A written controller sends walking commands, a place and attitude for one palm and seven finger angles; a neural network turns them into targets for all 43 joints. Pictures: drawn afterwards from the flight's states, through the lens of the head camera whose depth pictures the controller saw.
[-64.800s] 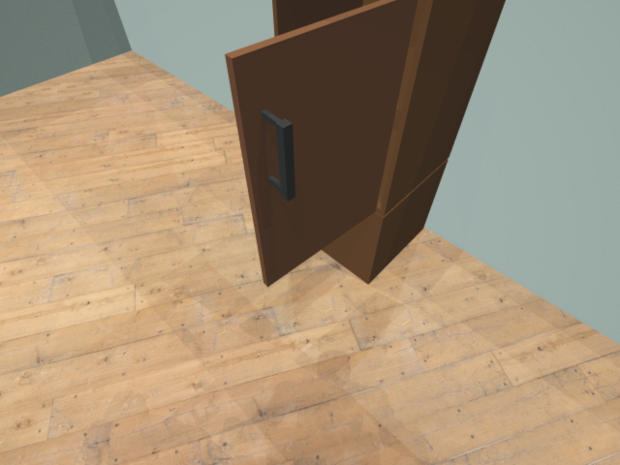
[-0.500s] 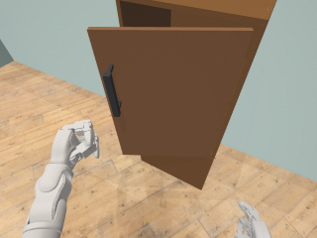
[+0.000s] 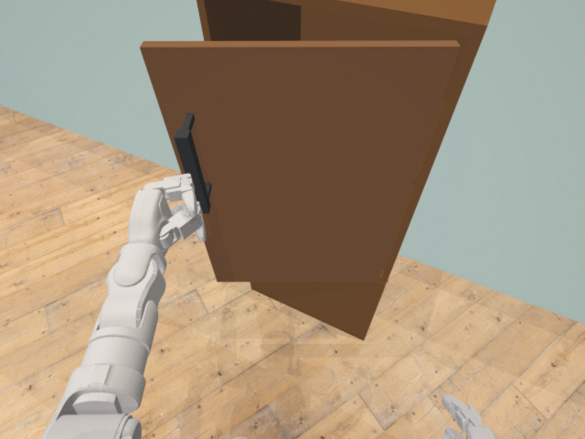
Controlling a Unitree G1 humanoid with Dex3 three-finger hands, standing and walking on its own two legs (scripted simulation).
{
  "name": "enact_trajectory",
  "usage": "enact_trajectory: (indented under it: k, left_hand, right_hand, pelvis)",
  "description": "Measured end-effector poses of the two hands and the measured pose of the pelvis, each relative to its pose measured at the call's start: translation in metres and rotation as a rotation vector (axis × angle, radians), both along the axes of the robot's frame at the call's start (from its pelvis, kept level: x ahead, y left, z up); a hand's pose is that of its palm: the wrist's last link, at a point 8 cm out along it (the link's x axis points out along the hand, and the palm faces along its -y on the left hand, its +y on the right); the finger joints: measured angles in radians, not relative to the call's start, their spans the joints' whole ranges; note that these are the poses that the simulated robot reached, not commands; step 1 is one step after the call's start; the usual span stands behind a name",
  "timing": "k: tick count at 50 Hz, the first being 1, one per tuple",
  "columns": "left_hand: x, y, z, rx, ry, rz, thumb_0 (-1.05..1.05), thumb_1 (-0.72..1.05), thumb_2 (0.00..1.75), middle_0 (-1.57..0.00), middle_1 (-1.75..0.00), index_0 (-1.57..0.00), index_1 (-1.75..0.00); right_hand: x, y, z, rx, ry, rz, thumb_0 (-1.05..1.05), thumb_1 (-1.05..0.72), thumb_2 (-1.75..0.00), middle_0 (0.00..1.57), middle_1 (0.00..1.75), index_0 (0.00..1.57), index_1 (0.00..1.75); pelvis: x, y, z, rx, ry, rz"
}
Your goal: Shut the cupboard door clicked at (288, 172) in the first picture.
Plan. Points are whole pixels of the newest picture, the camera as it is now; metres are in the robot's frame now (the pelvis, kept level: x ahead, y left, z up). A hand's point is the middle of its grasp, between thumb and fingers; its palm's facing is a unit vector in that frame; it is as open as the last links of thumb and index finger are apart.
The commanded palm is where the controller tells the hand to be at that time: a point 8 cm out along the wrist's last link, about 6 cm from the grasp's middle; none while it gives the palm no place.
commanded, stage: bring the fist close to the handle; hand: left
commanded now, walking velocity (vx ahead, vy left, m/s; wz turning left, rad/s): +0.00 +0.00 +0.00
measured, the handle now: (196, 166) +0.50 +0.18 +0.10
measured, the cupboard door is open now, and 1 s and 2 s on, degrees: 26 24 10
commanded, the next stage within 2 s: push the door shut along its arc in 0.46 s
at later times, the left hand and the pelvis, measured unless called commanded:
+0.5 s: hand (202, 212) +0.39 +0.15 +0.10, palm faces +0.04 -1.00 -0.01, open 3.1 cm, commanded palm +0.37 +0.20 +0.10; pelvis +0.00 -0.01 +0.00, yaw -1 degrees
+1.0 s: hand (207, 187) +0.44 +0.14 +0.11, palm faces -0.07 -1.00 -0.01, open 3.1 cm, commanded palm +0.43 +0.19 +0.10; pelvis -0.01 +0.00 -0.01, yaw +0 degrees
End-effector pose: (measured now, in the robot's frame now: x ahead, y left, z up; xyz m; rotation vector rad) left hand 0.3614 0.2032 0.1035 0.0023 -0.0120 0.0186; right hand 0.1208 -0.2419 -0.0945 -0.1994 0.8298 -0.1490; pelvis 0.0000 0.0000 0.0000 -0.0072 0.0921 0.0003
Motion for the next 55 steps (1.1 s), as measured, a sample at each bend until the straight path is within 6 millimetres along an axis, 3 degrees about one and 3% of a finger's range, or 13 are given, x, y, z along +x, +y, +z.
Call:
enact_trajectory:
  k: [9,17,27,34,39,46,55]
  left_hand:
    - [0.028,-0.007,0.000,0.003,0.004,0.011,0.01,0.90,0.90,-1.29,-1.50,-1.30,-1.50]
    - [0.021,-0.009,-0.004,0.002,-0.007,0.016,0.01,0.90,0.90,-1.29,-1.50,-1.30,-1.50]
    - [0.009,-0.004,-0.001,0.005,-0.018,0.020,0.01,0.90,0.90,-1.30,-1.50,-1.30,-1.50]
    - [0.015,-0.001,0.002,0.011,-0.015,0.002,0.01,0.90,0.90,-1.30,-1.50,-1.30,-1.50]
    - [0.026,-0.002,0.005,0.009,-0.009,-0.036,0.01,0.90,0.90,-1.30,-1.50,-1.30,-1.50]
    - [0.047,-0.005,0.005,0.009,0.005,-0.076,0.01,0.90,0.91,-1.30,-1.50,-1.30,-1.50]
    - [0.074,0.000,0.006,0.009,0.015,-0.107,0.01,0.89,0.91,-1.31,-1.50,-1.31,-1.50]
  right_hand:
    - [-0.027,-0.011,-0.009,-0.003,0.093,-0.047,0.02,-0.90,-0.90,0.20,0.30,0.20,0.30]
    - [-0.043,-0.019,-0.013,0.007,0.140,-0.082,0.02,-0.90,-0.90,0.20,0.30,0.20,0.30]
    - [-0.027,-0.021,-0.010,0.000,0.102,-0.066,0.02,-0.90,-0.90,0.20,0.30,0.20,0.30]
    - [-0.012,-0.018,-0.005,-0.006,0.059,-0.043,0.01,-0.90,-0.90,0.20,0.30,0.20,0.30]
    - [-0.013,-0.017,-0.005,-0.012,0.061,-0.039,0.01,-0.90,-0.90,0.20,0.30,0.20,0.30]
    - [-0.035,-0.018,-0.013,-0.021,0.122,-0.058,0.01,-0.90,-0.90,0.20,0.30,0.20,0.30]
    - [-0.086,-0.022,-0.024,-0.042,0.257,-0.116,0.01,-0.90,-0.90,0.20,0.30,0.20,0.30]
  pelvis:
    - [0.000,-0.003,-0.002,0.000,0.026,-0.009]
    - [0.005,-0.006,-0.001,0.006,0.027,-0.022]
    - [0.002,-0.009,0.000,0.003,0.012,-0.010]
    - [-0.002,-0.009,-0.001,0.000,0.014,-0.002]
    - [-0.004,-0.007,-0.003,-0.003,0.020,0.004]
    - [-0.007,-0.004,-0.006,-0.006,0.046,0.003]
    - [-0.011,0.001,-0.012,-0.014,0.087,0.001]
